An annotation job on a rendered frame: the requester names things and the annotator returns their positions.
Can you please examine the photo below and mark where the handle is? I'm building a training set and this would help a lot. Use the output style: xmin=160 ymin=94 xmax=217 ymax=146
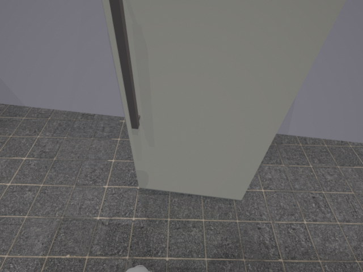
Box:
xmin=109 ymin=0 xmax=140 ymax=129

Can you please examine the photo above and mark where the fridge door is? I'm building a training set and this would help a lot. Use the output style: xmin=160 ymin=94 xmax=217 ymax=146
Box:
xmin=102 ymin=0 xmax=346 ymax=200

